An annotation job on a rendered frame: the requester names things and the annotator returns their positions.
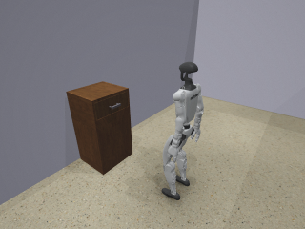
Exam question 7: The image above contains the drawer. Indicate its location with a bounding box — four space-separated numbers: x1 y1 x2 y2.
94 92 129 120

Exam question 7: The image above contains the right robot upper arm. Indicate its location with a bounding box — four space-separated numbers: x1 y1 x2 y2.
194 84 204 113

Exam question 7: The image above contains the robot right forearm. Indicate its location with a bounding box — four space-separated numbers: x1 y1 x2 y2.
193 109 204 129

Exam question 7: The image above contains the left robot upper arm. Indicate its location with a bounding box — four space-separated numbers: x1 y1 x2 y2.
173 90 187 125

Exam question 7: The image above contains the robot left hand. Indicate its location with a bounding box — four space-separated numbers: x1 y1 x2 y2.
167 145 178 163

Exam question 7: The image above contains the left robot shin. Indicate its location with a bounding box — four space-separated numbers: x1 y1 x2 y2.
163 164 176 195

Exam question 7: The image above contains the right robot thigh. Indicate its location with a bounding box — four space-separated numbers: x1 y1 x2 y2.
177 127 194 159

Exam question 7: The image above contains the robot left forearm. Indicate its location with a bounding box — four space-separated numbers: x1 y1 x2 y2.
172 117 185 148

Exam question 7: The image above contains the robot right hand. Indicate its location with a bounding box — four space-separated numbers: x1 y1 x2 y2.
190 127 201 142

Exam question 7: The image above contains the cabinet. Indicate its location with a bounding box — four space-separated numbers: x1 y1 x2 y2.
66 81 132 175

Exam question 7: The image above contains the handle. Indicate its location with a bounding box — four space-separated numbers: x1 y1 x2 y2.
109 103 121 109

